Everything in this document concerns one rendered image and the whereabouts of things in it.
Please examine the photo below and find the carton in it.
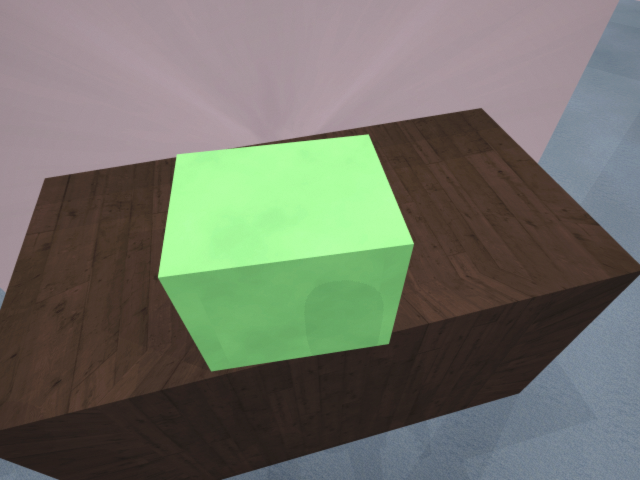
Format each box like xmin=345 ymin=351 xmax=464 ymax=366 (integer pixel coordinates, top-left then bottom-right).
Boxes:
xmin=158 ymin=134 xmax=414 ymax=371

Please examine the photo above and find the pedestal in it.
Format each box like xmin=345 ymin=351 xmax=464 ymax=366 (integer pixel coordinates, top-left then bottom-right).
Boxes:
xmin=0 ymin=108 xmax=640 ymax=480

